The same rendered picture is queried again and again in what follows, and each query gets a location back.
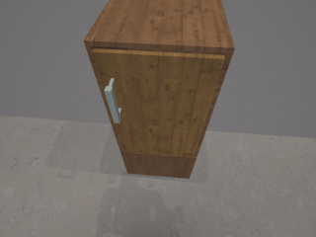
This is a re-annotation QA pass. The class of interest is cupboard door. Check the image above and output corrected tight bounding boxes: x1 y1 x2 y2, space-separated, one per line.
91 48 225 159

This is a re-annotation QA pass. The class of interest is handle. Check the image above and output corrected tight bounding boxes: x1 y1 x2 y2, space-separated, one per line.
104 78 121 123

